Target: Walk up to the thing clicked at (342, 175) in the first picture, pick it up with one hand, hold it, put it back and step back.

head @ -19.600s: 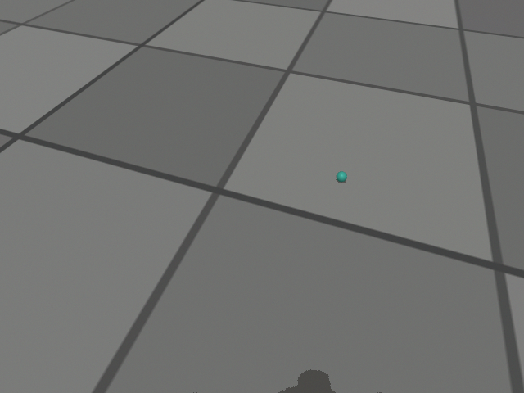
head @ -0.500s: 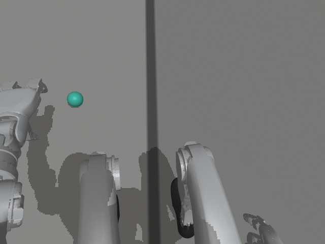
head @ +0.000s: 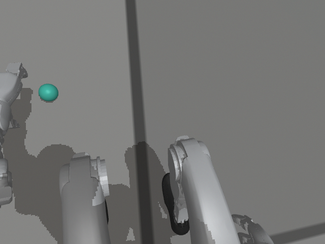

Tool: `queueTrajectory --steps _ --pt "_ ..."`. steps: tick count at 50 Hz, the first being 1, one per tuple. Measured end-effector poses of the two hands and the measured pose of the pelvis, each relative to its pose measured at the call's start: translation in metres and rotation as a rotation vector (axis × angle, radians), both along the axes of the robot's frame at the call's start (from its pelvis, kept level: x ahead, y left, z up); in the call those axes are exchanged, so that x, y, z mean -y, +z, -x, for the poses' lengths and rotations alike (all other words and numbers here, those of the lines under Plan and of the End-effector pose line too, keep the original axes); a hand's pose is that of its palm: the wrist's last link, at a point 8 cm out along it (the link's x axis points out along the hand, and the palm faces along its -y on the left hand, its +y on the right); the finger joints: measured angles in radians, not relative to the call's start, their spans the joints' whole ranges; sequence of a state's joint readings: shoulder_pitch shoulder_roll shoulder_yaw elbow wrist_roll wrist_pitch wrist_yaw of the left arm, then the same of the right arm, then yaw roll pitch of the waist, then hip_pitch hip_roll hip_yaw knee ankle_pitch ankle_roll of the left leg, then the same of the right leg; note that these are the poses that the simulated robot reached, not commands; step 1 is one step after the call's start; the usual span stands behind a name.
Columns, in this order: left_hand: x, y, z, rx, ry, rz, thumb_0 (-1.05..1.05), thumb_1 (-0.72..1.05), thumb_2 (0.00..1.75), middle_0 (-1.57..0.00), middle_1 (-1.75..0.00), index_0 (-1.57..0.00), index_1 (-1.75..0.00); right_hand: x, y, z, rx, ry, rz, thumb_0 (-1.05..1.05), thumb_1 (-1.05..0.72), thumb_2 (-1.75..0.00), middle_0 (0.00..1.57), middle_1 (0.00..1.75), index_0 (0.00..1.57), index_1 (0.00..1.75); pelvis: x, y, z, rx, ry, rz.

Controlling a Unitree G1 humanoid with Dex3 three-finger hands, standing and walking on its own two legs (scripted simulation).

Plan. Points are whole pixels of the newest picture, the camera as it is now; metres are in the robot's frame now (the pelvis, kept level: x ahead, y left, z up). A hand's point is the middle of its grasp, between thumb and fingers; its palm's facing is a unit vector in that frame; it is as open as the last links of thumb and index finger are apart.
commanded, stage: rise first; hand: left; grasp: from above
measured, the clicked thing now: (48, 92) +0.54 +0.26 -0.32
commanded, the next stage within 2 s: approach in 1.84 s
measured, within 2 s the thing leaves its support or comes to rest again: neither
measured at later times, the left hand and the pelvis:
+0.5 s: hand (16, 99) +0.47 +0.30 -0.19, palm faces -0.45 -0.06 -0.89, open 14.0 cm; pelvis +0.00 +0.00 -0.01, yaw -2 degrees
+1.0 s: hand (19, 95) +0.49 +0.30 -0.20, palm faces -0.45 -0.07 -0.89, open 14.0 cm; pelvis +0.00 +0.00 -0.02, yaw -3 degrees
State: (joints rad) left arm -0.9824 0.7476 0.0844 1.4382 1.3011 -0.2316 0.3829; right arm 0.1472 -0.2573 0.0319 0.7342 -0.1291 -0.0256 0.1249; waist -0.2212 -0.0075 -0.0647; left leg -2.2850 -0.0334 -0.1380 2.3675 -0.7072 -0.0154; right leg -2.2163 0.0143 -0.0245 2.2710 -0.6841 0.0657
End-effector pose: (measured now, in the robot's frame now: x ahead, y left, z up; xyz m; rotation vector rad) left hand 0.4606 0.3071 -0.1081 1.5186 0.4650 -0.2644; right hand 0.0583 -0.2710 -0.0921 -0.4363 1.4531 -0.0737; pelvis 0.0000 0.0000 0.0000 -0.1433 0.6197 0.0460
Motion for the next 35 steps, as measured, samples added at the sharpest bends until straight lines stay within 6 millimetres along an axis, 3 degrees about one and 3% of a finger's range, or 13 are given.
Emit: queueTrajectory --steps 17,35 --pt "0.006 -0.020 -0.015 -0.019 0.014 0.010 0.00 -0.48 0.97 -0.12 -0.99 -0.13 -0.98 -0.001 0.003 0.017 -0.064 -0.010 0.003 0.00 -0.91 -0.90 0.20 0.30 0.21 0.30 0.000 -0.005 -0.004 -0.007 -0.010 0.012" --pt "0.005 -0.027 -0.027 -0.003 0.015 0.005 0.00 -0.52 1.00 -0.11 -1.00 -0.11 -1.01 -0.001 -0.001 0.025 -0.066 0.010 0.018 0.00 -0.91 -0.90 0.20 0.30 0.20 0.30 -0.002 -0.016 -0.001 0.010 -0.016 0.026"
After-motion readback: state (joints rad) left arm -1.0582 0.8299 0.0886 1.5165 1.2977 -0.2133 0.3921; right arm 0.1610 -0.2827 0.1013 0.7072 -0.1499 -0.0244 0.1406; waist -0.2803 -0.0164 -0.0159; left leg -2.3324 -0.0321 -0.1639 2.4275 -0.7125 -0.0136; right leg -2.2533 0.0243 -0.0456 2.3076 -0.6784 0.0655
